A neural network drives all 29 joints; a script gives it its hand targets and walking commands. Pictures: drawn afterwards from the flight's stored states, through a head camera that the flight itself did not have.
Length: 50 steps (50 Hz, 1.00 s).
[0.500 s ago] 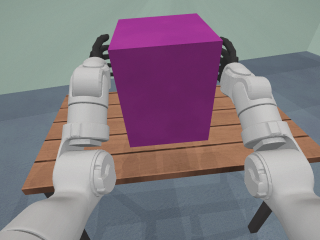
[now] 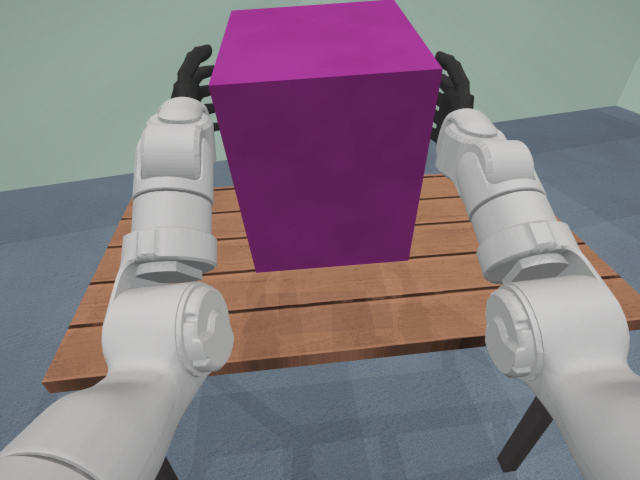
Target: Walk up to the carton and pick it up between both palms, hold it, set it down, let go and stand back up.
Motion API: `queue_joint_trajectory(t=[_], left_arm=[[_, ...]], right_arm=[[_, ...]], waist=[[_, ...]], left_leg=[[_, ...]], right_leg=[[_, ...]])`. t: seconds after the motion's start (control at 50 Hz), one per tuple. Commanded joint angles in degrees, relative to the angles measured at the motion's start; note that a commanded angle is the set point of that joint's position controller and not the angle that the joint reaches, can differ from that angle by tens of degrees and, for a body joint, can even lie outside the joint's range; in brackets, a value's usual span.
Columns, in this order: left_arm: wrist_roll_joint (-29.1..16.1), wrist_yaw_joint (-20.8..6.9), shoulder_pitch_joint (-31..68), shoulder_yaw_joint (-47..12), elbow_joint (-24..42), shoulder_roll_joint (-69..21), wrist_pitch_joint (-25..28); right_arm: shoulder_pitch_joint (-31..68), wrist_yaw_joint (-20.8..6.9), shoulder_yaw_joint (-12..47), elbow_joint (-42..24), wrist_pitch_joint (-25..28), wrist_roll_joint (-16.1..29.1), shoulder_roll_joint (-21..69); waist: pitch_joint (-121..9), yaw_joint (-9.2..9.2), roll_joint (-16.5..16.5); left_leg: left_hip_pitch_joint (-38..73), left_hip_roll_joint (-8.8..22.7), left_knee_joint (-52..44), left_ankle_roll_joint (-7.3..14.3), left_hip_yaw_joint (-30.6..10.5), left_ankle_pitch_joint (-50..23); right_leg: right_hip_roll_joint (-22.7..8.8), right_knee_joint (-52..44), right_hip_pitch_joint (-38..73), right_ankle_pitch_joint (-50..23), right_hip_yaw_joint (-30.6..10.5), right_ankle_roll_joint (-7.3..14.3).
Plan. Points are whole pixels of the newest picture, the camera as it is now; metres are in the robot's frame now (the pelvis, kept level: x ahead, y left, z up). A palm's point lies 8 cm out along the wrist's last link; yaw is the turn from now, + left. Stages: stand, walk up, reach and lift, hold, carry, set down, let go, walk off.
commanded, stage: set down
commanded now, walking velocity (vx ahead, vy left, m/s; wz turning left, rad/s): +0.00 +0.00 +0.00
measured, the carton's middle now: (323, 139) +0.44 +0.00 +0.27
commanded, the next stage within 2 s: none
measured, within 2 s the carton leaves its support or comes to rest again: neither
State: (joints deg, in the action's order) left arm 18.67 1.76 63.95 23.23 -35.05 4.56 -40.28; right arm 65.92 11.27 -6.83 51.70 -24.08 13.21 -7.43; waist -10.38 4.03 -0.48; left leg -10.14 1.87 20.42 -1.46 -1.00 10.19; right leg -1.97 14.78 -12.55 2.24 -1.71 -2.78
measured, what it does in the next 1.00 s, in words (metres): stands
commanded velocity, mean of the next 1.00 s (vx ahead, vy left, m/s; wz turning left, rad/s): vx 0.00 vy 0.00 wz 0.00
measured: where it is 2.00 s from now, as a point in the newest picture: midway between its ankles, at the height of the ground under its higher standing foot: outside the picture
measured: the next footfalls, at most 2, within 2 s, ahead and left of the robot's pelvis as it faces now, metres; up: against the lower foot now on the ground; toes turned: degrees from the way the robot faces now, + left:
none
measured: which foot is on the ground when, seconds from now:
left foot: down 0.00-1.00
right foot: down 0.00-1.00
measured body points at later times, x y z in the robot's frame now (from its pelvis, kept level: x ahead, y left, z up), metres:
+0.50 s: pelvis +0.03 +0.01 +0.00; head -0.02 +0.07 +0.45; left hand +0.45 +0.19 +0.25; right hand +0.44 -0.11 +0.25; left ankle +0.01 +0.14 -0.75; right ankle +0.06 -0.15 -0.75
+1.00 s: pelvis +0.03 +0.01 +0.00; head +0.00 +0.06 +0.45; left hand +0.47 +0.16 +0.23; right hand +0.44 -0.14 +0.21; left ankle +0.01 +0.14 -0.75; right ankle +0.06 -0.15 -0.75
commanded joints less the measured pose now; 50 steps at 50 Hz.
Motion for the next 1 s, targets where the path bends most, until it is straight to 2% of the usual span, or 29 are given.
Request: queue_joint_trajectory(t=[0.0,0.08,0.16,0.24,0.28,0.34,0.38,0.44,0.52,0.6,0.64,0.74,0.84,0.98], left_arm=[[-4.52,-12.74,33.11,-8.41,-3.84,-28.81,9.13],[-4.18,-13.60,29.61,-8.64,-2.75,-28.19,11.02],[-5.32,-13.72,28.61,-12.32,1.19,-29.56,12.22],[-8.24,-12.81,28.31,-19.29,7.49,-33.33,13.31],[-10.27,-12.16,28.18,-24.02,10.96,-36.10,13.69],[-11.47,-11.64,27.56,-28.54,13.05,-38.28,13.44],[-11.20,-11.77,26.54,-28.98,12.73,-38.30,12.74],[-10.30,-12.12,25.36,-28.12,11.01,-38.04,11.98],[-7.64,-13.11,24.67,-23.90,5.85,-36.36,11.86],[-4.67,-14.26,23.59,-18.47,-0.48,-33.55,12.02],[-4.02,-14.39,23.78,-16.77,-2.06,-32.58,12.40],[-5.26,-13.49,26.11,-16.84,-2.86,-33.20,15.22],[-6.26,-13.26,25.85,-17.88,-3.44,-33.50,17.70],[-6.24,-13.83,23.90,-17.45,-5.12,-33.03,18.71]], right_arm=[[41.16,-7.90,2.87,-8.22,9.44,-4.84,33.78],[37.16,-6.86,4.10,-10.26,12.58,-6.13,34.14],[33.86,-5.92,7.36,-12.60,15.04,-5.44,34.68],[33.56,-5.01,12.29,-18.23,17.98,-2.90,34.74],[33.53,-4.71,14.28,-21.26,19.32,-1.42,34.18],[32.50,-4.49,13.98,-21.94,20.48,-1.39,32.30],[31.15,-4.52,12.56,-20.47,20.71,-2.38,30.86],[29.67,-4.74,10.05,-17.37,20.82,-3.66,29.65],[28.63,-5.18,5.75,-12.37,20.72,-6.53,28.92],[29.61,-5.67,2.82,-10.90,21.01,-9.19,29.20],[30.74,-5.93,2.79,-11.67,21.38,-9.74,30.13],[33.39,-6.30,6.20,-15.55,23.34,-9.40,33.93],[31.30,-6.10,7.96,-15.68,24.01,-9.67,36.38],[28.21,-5.65,7.39,-14.41,23.72,-10.58,36.65]], waist=[[-11.39,1.10,-4.33],[-12.09,2.10,-5.31],[-13.49,3.17,-3.51],[-19.23,4.20,0.00],[-22.30,5.12,2.78],[-21.70,6.39,6.94],[-19.01,6.72,8.05],[-15.02,6.82,8.45],[-9.71,6.58,7.37],[-5.29,5.03,4.85],[-5.15,3.84,3.72],[-11.50,1.47,2.69],[-14.30,1.40,2.28],[-12.73,2.57,2.00]], left_leg=[[-1.27,-4.69,-8.24,1.39,3.97,6.69],[4.27,-5.38,-7.01,1.04,5.00,-0.86],[8.77,-5.34,-4.65,-0.28,5.21,-10.33],[14.57,-5.27,-0.54,-2.59,4.64,-24.08],[17.76,-5.00,2.10,-4.08,4.02,-31.93],[21.88,-4.07,4.57,-5.95,3.13,-38.47],[22.16,-3.73,4.60,-6.31,3.05,-37.32],[20.39,-3.53,3.08,-6.17,3.38,-31.87],[16.65,-3.44,0.21,-5.23,4.14,-22.24],[12.57,-3.87,-3.57,-3.15,5.53,-11.30],[11.40,-4.13,-4.81,-2.22,6.26,-8.16],[11.61,-4.55,-3.83,-1.69,7.09,-10.92],[10.90,-4.95,-2.83,-1.83,7.29,-14.32],[10.36,-5.25,-2.96,-1.87,7.58,-15.40]], right_leg=[[5.58,-1.09,27.04,9.56,6.26,-0.13],[5.24,-1.92,28.87,3.60,6.22,-0.57],[5.73,-1.21,30.55,-3.49,6.62,-0.45],[6.47,0.50,32.62,-14.80,6.98,0.13],[6.93,1.32,32.21,-19.31,7.16,0.58],[7.33,0.63,28.12,-17.49,7.57,1.09],[7.24,-0.28,26.41,-14.09,7.75,1.40],[6.87,-1.04,25.38,-9.73,8.02,1.74],[6.24,-1.51,24.45,-4.42,8.21,1.96],[5.35,-2.25,25.16,-0.02,8.09,1.56],[5.10,-2.23,25.57,1.12,8.16,1.25],[5.31,-1.09,26.33,-2.34,8.25,0.92],[5.21,-0.53,27.88,-7.49,7.99,0.29],[4.99,-0.45,28.63,-10.37,7.92,-0.15]])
